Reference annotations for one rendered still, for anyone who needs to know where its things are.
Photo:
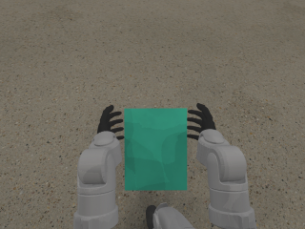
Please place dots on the robot right hand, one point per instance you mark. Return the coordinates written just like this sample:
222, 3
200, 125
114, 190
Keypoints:
206, 122

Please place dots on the robot right forearm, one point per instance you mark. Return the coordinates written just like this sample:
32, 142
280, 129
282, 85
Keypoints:
226, 165

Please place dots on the robot right shin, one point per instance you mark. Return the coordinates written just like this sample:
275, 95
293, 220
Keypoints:
162, 205

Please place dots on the robot left hand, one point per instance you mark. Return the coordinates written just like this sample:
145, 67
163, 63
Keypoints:
105, 123

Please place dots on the carton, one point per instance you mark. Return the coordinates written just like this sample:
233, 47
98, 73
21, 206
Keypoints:
155, 149

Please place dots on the right robot thigh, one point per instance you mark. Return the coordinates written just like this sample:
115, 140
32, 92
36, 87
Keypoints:
170, 218

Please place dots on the robot left forearm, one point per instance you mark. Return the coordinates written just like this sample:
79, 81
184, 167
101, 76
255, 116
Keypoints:
96, 183

